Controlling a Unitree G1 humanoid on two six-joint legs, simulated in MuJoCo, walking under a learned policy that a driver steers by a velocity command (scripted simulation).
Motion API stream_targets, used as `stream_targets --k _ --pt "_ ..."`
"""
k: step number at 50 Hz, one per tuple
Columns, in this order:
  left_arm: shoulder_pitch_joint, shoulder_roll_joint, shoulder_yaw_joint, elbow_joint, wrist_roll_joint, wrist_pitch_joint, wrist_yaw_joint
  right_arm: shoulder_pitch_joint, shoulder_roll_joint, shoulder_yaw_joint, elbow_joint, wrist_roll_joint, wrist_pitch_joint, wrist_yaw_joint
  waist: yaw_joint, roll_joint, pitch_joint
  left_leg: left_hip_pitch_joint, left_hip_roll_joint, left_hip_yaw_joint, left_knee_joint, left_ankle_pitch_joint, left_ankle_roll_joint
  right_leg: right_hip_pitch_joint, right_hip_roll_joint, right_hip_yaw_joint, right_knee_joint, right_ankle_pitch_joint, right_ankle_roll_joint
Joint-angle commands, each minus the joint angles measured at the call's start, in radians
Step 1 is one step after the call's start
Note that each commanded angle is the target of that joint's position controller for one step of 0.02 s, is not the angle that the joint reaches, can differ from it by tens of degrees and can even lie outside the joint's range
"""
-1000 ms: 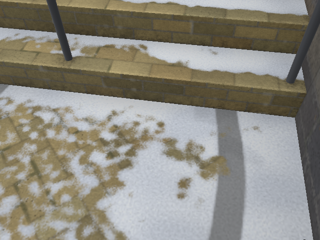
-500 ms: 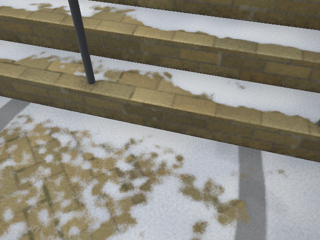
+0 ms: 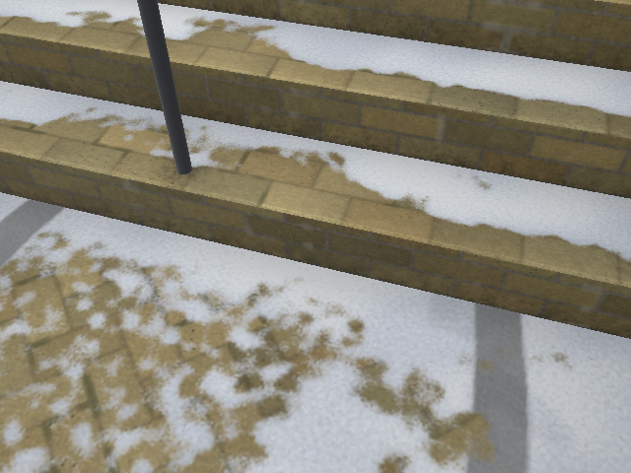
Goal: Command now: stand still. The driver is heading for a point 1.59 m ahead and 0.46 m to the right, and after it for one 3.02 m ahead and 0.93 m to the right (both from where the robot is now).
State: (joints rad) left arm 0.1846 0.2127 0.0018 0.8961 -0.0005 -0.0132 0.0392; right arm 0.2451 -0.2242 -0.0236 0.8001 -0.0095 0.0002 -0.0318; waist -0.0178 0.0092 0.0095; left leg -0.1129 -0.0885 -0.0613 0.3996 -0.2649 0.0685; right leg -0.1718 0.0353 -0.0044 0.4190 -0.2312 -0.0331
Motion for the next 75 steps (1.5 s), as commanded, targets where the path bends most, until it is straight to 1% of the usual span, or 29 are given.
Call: stream_targets --k 1,2,4,5,15,17,18,19,22,23,25,28,34,35,39,40,45,46,48,50,51,53,57,60,70,71,72,74,75 --pt "-0.015 0.086 0.013 -0.022 -0.004 -0.005 0.006 0.009 -0.081 -0.018 -0.025 -0.002 -0.004 -0.004 -0.002 -0.009 -0.022 -0.018 0.134 -0.111 -0.056 0.257 0.023 0.035 -0.119 0.116 -0.058 0.217 -0.026" --pt "-0.022 0.095 0.015 -0.022 -0.007 -0.005 0.012 0.008 -0.083 -0.019 -0.013 -0.009 -0.001 -0.006 0.004 -0.003 -0.032 -0.019 0.132 -0.11 -0.056 0.251 0.021 0.049 -0.125 0.121 -0.065 0.218 -0.029" --pt "-0.018 0.1 0.013 -0.002 -0.005 -0.004 0.017 0.01 -0.089 -0.02 0.008 -0.007 0.001 -0.008 0.003 -0.006 -0.02 -0.018 0.133 -0.11 -0.066 0.248 0.021 0.047 -0.128 0.123 -0.067 0.224 -0.032" --pt "-0.018 0.114 0.017 0.008 -0.012 -0.003 0.019 0.006 -0.091 -0.022 0.012 -0.012 -0.001 -0.007 -0.001 -0.011 -0.012 -0.024 0.131 -0.107 -0.069 0.245 0.018 0.045 -0.123 0.12 -0.053 0.237 -0.033" --pt "0.014 0.08 0.001 0.1 -0.011 0.005 0.018 0.015 -0.079 -0.021 0.105 -0.006 -0.007 -0.006 0.004 -0.011 -0.008 -0.02 0.138 -0.115 -0.106 0.235 0.029 0.059 -0.121 0.108 -0.059 0.19 -0.027" --pt "0.016 0.078 -0.001 0.117 -0.009 0.006 0.017 0.013 -0.077 -0.021 0.119 -0.006 -0.008 -0.005 0.003 -0.014 0.004 -0.021 0.138 -0.115 -0.112 0.234 0.029 0.055 -0.121 0.106 -0.061 0.185 -0.024" --pt "0.015 0.087 0.002 0.123 -0.011 0.005 0.019 0.019 -0.086 -0.023 0.128 -0.009 -0.012 -0.005 -0.002 -0.014 0.012 -0.015 0.141 -0.117 -0.115 0.245 0.029 0.049 -0.12 0.11 -0.062 0.193 -0.029" --pt "0.017 0.093 0.003 0.128 -0.01 0.006 0.017 0.024 -0.077 -0.021 0.148 -0.006 -0.011 -0.01 0.005 -0.013 0.02 -0.011 0.145 -0.119 -0.117 0.293 0.03 0.038 -0.118 0.103 -0.061 0.193 -0.026" --pt "0.036 0.062 -0.004 0.153 -0.017 0.009 0.018 0.049 -0.055 -0.012 0.184 -0.007 -0.014 -0.015 0.01 -0.003 0.011 0.008 0.15 -0.118 -0.123 0.305 0.026 0.05 -0.112 0.102 -0.072 0.173 -0.018" --pt "0.039 0.052 -0.007 0.157 -0.01 0.009 0.017 0.06 -0.054 -0.007 0.194 -0.015 -0.018 -0.014 0.014 -0.007 0.011 -0.002 0.147 -0.115 -0.115 0.299 0.028 0.061 -0.106 0.101 -0.058 0.179 -0.017" --pt "0.048 0.048 -0.01 0.169 -0.011 0.009 0.014 0.057 -0.05 -0.002 0.205 -0.018 -0.02 -0.014 0.016 -0.004 0.016 -0.016 0.141 -0.117 -0.124 0.256 0.028 0.059 -0.107 0.101 -0.059 0.166 -0.017" --pt "0.055 0.046 -0.012 0.183 -0.01 0.01 0.013 0.066 -0.055 0.002 0.228 -0.017 -0.021 -0.014 0.022 -0.017 0.036 -0.04 0.148 -0.126 -0.128 0.24 0.031 0.061 -0.107 0.101 -0.055 0.157 -0.01" --pt "0.088 0.025 -0.02 0.214 -0.011 0.01 0.015 0.089 -0.037 0.011 0.261 -0.011 -0.025 -0.014 0.02 -0.006 0.042 -0.033 0.146 -0.124 -0.126 0.267 0.03 0.053 -0.109 0.098 -0.048 0.159 -0.004" --pt "0.084 0.026 -0.019 0.218 -0.013 0.008 0.016 0.084 -0.047 0.009 0.265 -0.011 -0.025 -0.014 0.02 0.0 0.044 -0.03 0.144 -0.12 -0.13 0.275 0.031 0.049 -0.111 0.099 -0.053 0.17 -0.002" --pt "0.105 0.012 -0.022 0.236 -0.014 0.007 0.019 0.102 -0.032 0.013 0.284 -0.009 -0.026 -0.016 0.018 -0.006 0.039 -0.012 0.146 -0.117 -0.129 0.307 0.03 0.047 -0.111 0.094 -0.048 0.172 0.002" --pt "0.109 0.01 -0.02 0.242 -0.008 0.008 0.018 0.107 -0.025 0.014 0.284 -0.013 -0.031 -0.016 0.017 -0.015 0.048 -0.013 0.148 -0.115 -0.122 0.312 0.033 0.049 -0.111 0.092 -0.048 0.177 -0.001" --pt "0.121 -0.002 -0.02 0.257 -0.01 0.011 0.018 0.122 -0.024 0.014 0.294 -0.01 -0.035 -0.018 0.016 -0.007 0.048 -0.011 0.149 -0.117 -0.122 0.338 0.03 0.053 -0.111 0.087 -0.042 0.173 0.002" --pt "0.142 0.008 -0.015 0.265 -0.012 0.011 0.019 0.133 -0.037 0.011 0.296 -0.011 -0.036 -0.022 0.017 0.009 0.045 0.003 0.147 -0.123 -0.125 0.342 0.03 0.049 -0.115 0.087 -0.038 0.166 0.004" --pt "0.139 0.009 -0.012 0.266 -0.009 0.01 0.02 0.132 -0.024 0.016 0.293 -0.011 -0.036 -0.027 0.019 0.003 0.061 0.006 0.147 -0.122 -0.126 0.352 0.028 0.039 -0.113 0.085 -0.047 0.156 0.009" --pt "0.139 0.003 -0.011 0.27 -0.009 0.01 0.021 0.14 -0.024 0.016 0.293 -0.011 -0.036 -0.029 0.017 -0.004 0.063 0.012 0.148 -0.122 -0.126 0.367 0.026 0.039 -0.112 0.084 -0.046 0.158 0.012" --pt "0.139 -0.015 -0.012 0.271 -0.008 0.01 0.019 0.142 -0.021 0.018 0.294 -0.006 -0.038 -0.031 0.018 -0.003 0.049 0.016 0.151 -0.127 -0.125 0.377 0.024 0.051 -0.108 0.085 -0.045 0.159 0.013" --pt "0.15 -0.005 -0.006 0.275 -0.004 0.011 0.015 0.159 -0.031 0.015 0.298 -0.001 -0.045 -0.032 0.018 -0.009 0.063 0.018 0.154 -0.128 -0.116 0.416 0.025 0.047 -0.109 0.081 -0.034 0.166 0.016" --pt "0.163 -0.009 -0.002 0.274 -0.011 0.013 0.012 0.169 -0.029 0.011 0.307 -0.003 -0.048 -0.034 0.025 -0.004 0.073 0.018 0.166 -0.136 -0.117 0.465 0.012 0.039 -0.11 0.075 -0.027 0.151 0.019" --pt "0.18 -0.015 -0.003 0.282 -0.008 0.016 0.008 0.171 -0.033 0.009 0.305 0.002 -0.048 -0.032 0.02 -0.004 0.073 0.032 0.173 -0.139 -0.111 0.503 0.008 0.025 -0.106 0.067 -0.02 0.139 0.026" --pt "0.197 -0.018 -0.005 0.28 -0.008 0.016 0.008 0.184 -0.026 0.008 0.309 0.0 -0.044 -0.033 0.016 -0.001 0.071 0.03 0.166 -0.134 -0.111 0.471 0.007 0.033 -0.111 0.067 -0.021 0.139 0.026" --pt "0.202 -0.024 -0.007 0.281 -0.006 0.016 0.008 0.191 -0.024 0.009 0.309 -0.001 -0.044 -0.032 0.012 0.001 0.055 0.035 0.161 -0.139 -0.13 0.374 0.012 0.038 -0.104 0.063 -0.024 0.095 0.023" --pt "0.196 -0.024 -0.006 0.277 -0.002 0.016 0.008 0.191 -0.036 0.004 0.307 -0.002 -0.043 -0.031 0.006 0.01 0.068 0.025 0.154 -0.154 -0.154 0.216 0.026 0.023 -0.088 0.05 -0.008 0.036 0.018" --pt "0.164 -0.014 0.002 0.253 0.01 0.013 0.001 0.222 -0.083 -0.019 0.305 -0.001 -0.036 -0.027 -0.02 0.058 0.118 0.007 0.178 -0.237 -0.205 -0.208 0.1 -0.077 -0.035 -0.011 0.109 -0.146 -0.005" --pt "0.138 -0.01 0.005 0.233 0.019 0.008 -0.007 0.253 -0.095 -0.027 0.306 -0.002 -0.035 -0.022 -0.037 0.076 0.167 0.001 0.226 -0.311 -0.245 -0.372 0.152 -0.163 -0.023 -0.039 0.17 -0.203 -0.019"
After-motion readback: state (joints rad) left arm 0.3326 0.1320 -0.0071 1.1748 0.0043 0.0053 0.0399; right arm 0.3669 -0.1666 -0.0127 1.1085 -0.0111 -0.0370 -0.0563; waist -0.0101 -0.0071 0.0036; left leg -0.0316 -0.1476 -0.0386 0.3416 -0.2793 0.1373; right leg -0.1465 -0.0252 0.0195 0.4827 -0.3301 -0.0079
